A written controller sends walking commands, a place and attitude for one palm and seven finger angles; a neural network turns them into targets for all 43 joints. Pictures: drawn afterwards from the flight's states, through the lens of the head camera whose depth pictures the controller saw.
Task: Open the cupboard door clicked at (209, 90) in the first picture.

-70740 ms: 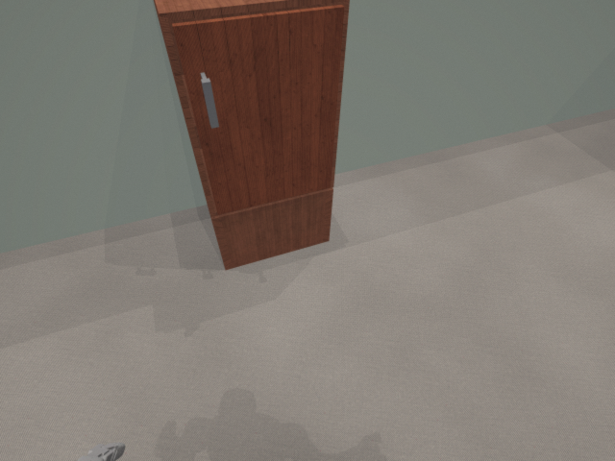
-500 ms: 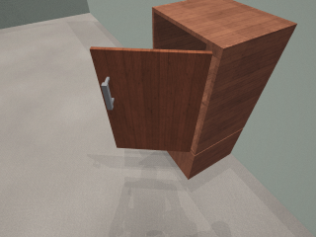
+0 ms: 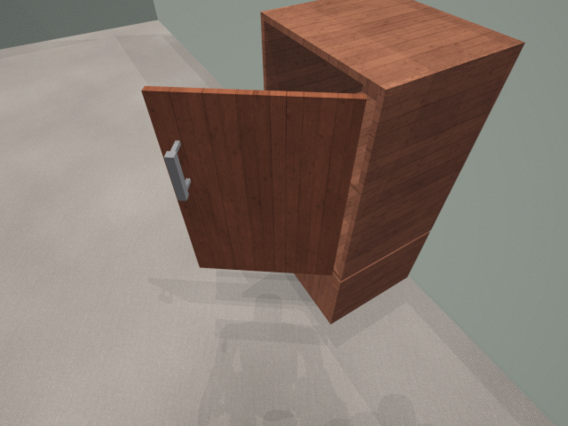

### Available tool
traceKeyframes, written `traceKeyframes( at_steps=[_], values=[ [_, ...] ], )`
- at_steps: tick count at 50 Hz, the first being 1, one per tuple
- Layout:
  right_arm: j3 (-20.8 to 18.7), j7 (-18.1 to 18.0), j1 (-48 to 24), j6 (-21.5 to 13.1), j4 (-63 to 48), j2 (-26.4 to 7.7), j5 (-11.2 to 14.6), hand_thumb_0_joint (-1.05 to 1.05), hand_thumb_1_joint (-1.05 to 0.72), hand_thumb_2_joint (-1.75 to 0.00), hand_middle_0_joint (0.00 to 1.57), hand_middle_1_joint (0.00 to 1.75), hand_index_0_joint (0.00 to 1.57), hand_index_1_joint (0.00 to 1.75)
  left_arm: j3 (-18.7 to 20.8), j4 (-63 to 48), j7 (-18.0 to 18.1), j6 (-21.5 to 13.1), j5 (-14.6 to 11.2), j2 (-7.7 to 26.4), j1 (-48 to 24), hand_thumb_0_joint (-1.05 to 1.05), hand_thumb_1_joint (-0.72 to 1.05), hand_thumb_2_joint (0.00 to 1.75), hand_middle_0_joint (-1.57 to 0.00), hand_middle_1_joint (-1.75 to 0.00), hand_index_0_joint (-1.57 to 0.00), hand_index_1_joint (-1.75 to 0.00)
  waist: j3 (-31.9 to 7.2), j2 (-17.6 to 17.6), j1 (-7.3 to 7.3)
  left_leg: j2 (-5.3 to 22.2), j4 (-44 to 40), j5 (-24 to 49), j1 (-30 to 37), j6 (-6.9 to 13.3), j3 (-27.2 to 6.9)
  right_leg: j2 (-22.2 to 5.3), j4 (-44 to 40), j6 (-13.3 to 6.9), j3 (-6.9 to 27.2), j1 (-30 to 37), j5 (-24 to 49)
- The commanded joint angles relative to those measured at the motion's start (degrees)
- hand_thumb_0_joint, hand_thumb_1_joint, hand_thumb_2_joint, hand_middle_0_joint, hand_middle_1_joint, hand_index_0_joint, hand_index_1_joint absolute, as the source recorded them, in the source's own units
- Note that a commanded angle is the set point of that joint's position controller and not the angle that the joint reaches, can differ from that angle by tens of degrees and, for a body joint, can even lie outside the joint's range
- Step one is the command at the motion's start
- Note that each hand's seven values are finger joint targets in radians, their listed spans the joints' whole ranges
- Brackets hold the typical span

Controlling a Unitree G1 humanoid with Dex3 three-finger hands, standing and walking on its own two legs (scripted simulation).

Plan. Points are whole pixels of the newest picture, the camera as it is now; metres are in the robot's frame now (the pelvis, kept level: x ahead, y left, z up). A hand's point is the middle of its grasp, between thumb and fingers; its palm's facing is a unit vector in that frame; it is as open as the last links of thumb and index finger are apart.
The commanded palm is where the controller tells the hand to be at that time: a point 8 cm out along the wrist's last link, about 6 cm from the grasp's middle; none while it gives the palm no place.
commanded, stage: come to a stop and stand still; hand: left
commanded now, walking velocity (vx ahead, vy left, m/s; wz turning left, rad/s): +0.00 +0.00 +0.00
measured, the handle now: (179, 171) +0.60 +0.27 -0.01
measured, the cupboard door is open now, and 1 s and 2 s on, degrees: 55 55 55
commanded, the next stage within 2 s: look again from close up in 0.24 s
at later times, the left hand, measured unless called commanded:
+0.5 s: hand out of the picture -0.01 +0.15 -0.17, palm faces +0.06 -0.98 -0.16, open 7.3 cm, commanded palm none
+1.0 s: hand out of the picture -0.01 +0.15 -0.17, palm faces +0.06 -0.99 -0.15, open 7.3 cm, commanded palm none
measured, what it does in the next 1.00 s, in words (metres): stands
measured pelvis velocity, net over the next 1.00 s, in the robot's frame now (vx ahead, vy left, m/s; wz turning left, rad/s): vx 0.01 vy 0.00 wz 0.00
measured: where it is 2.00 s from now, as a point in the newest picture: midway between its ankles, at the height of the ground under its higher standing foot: outside the picture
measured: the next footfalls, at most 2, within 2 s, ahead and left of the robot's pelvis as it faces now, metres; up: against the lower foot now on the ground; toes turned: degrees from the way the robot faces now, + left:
right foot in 1.48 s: +0.12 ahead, -0.07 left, +0.00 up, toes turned -3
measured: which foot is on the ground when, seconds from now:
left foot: down 0.00-1.00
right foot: down 0.00-1.00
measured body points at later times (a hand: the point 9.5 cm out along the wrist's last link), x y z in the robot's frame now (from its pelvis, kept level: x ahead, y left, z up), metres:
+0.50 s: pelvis +0.01 -0.01 +0.00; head +0.01 -0.01 +0.45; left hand -0.01 +0.20 -0.16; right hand +0.00 -0.22 -0.16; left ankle +0.01 +0.13 -0.74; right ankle +0.01 -0.10 -0.74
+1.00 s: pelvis +0.01 +0.00 +0.00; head +0.01 -0.01 +0.45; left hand -0.01 +0.20 -0.16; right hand +0.00 -0.21 -0.16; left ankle +0.01 +0.13 -0.74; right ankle +0.01 -0.10 -0.74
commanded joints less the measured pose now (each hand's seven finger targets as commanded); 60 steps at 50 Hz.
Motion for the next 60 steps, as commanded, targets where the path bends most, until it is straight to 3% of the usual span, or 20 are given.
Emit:
traceKeyframes(
  at_steps=[1,6,10,19,32,38,45,50,52,55,57,59,60],
  values=[
    [-0.7,-0.4,3.4,-1.0,-1.5,-4.8,0.0,0.00,-0.90,-0.90,0.20,0.30,0.20,0.30,0.8,-1.6,0.6,-1.1,0.1,5.7,3.5,0.00,0.90,0.90,-0.20,-0.30,-0.20,-0.30,1.5,-2.1,-0.31,3.9,-4.1,5.2,-0.3,1.6,-3.6,-6.2,-7.1,-0.7,7.0,-0.6,5.0],
    [-0.5,-0.5,2.9,-0.9,-1.2,-4.7,0.0,0.00,-0.90,-0.90,0.20,0.30,0.20,0.30,0.9,-1.2,0.6,-1.0,0.1,5.5,3.8,0.00,0.90,0.90,-0.20,-0.30,-0.20,-0.30,3.2,-0.5,0.02,4.0,-4.9,4.7,-0.8,1.5,-3.8,-5.9,-7.6,-0.7,6.6,-0.8,3.8],
    [-0.5,-0.6,2.9,-1.0,-1.2,-4.9,0.0,0.00,-0.90,-0.90,0.20,0.30,0.20,0.30,0.8,-1.0,0.6,-1.0,0.1,5.4,4.1,0.00,0.90,0.90,-0.20,-0.30,-0.20,-0.30,2.1,0.0,0.02,4.3,-4.7,6.4,0.1,1.6,-3.9,-5.9,-7.2,-0.7,6.4,0.2,6.4],
    [-0.4,-0.6,3.2,-0.8,-1.0,-4.8,0.0,0.00,-0.90,-0.90,0.20,0.30,0.20,0.30,0.9,-0.9,0.6,-1.0,0.2,5.1,4.3,0.00,0.90,0.90,-0.20,-0.30,-0.20,-0.30,4.3,-1.2,0.02,4.1,-5.7,4.5,-0.5,1.4,-3.9,-5.7,-8.4,-0.7,6.3,-0.4,3.8],
    [-0.5,-0.7,3.8,-1.0,-0.8,-4.5,0.0,0.00,-0.90,-0.90,0.20,0.30,0.20,0.30,1.0,-0.6,0.5,-1.2,0.1,4.7,5.2,0.00,0.90,0.90,-0.20,-0.30,-0.20,-0.30,2.2,-1.1,0.08,4.2,-5.3,5.6,0.7,1.5,-3.7,-5.7,-8.4,-0.9,6.5,0.8,5.4],
    [-0.5,-0.8,4.2,-0.8,-0.5,-3.9,0.0,0.00,-0.90,-0.90,0.20,0.30,0.20,0.30,0.9,-0.5,0.6,-1.1,0.3,4.4,5.4,0.00,0.90,0.90,-0.20,-0.30,-0.20,-0.30,4.4,-1.1,0.14,4.3,-5.8,4.4,0.1,1.5,-3.7,-5.4,-8.8,-0.9,6.3,-0.3,3.8],
    [-0.5,-0.7,4.5,-0.9,-0.5,-3.8,-0.1,0.00,-0.90,-0.90,0.20,0.30,0.20,0.30,1.0,-0.5,0.6,-1.1,0.2,4.2,5.7,0.00,0.90,0.90,-0.20,-0.30,-0.20,-0.30,3.7,-1.0,0.18,4.1,-5.5,4.7,0.2,1.5,-3.7,-5.5,-8.6,-0.9,6.3,-0.1,4.0],
    [-0.9,-0.2,5.4,-0.1,-1.2,-4.2,-0.4,0.00,-0.90,-0.90,0.20,0.30,0.20,0.30,2.2,-1.1,0.6,-0.9,0.6,5.9,6.5,0.00,0.90,0.90,-0.20,-0.30,-0.20,-0.30,4.8,-2.8,0.85,1.7,-2.4,-2.4,-3.7,1.4,-1.5,-7.8,-10.0,-2.7,9.8,0.7,-6.7],
    [-1.1,0.1,5.0,0.3,-1.9,-3.8,-0.5,0.00,-0.90,-0.90,0.20,0.30,0.20,0.30,3.0,-1.4,0.5,-0.5,0.6,7.3,6.9,0.00,0.90,0.90,-0.20,-0.30,-0.20,-0.30,6.2,-5.5,1.31,0.2,1.3,-5.4,-6.6,1.1,0.0,-10.7,-12.8,-4.1,13.1,0.3,-13.0],
    [-1.6,0.3,5.0,0.8,-3.1,-3.8,-0.7,0.00,-0.90,-0.90,0.20,0.30,0.20,0.30,4.2,-2.5,0.7,-0.1,0.8,8.4,6.8,0.00,0.90,0.90,-0.20,-0.30,-0.20,-0.30,7.9,-8.1,1.47,0.3,7.3,-6.9,-8.8,1.2,0.7,-15.2,-16.0,-6.7,17.6,-1.9,-18.0],
    [-1.6,0.4,5.9,0.5,-3.3,-3.6,-0.7,0.00,-0.90,-0.90,0.20,0.30,0.20,0.30,4.6,-3.2,0.7,-0.1,1.0,8.2,5.9,0.00,0.90,0.90,-0.20,-0.30,-0.20,-0.30,7.7,-7.1,0.91,0.7,5.7,-5.8,-7.0,1.3,0.4,-15.5,-14.1,-7.2,16.4,-3.0,-14.9],
    [-1.6,0.5,8.1,0.1,-2.9,-3.6,-0.6,0.00,-0.90,-0.90,0.20,0.30,0.20,0.30,4.8,-3.6,0.5,0.0,1.0,7.6,5.0,0.00,0.90,0.90,-0.20,-0.30,-0.20,-0.30,7.1,-4.6,-0.07,0.9,1.1,-4.2,-2.4,1.6,0.6,-12.9,-9.3,-6.2,11.7,-5.2,-11.3],
    [-1.6,0.4,9.7,-0.2,-2.6,-4.2,-0.7,0.00,-0.90,-0.90,0.20,0.30,0.20,0.30,4.6,-3.8,0.4,0.2,1.1,6.8,4.7,0.00,0.90,0.90,-0.20,-0.30,-0.20,-0.30,6.5,-1.5,-0.36,1.8,-1.6,-2.3,-0.4,2.0,-0.5,-10.3,-5.0,-5.2,8.5,-6.0,-9.7]
  ],
)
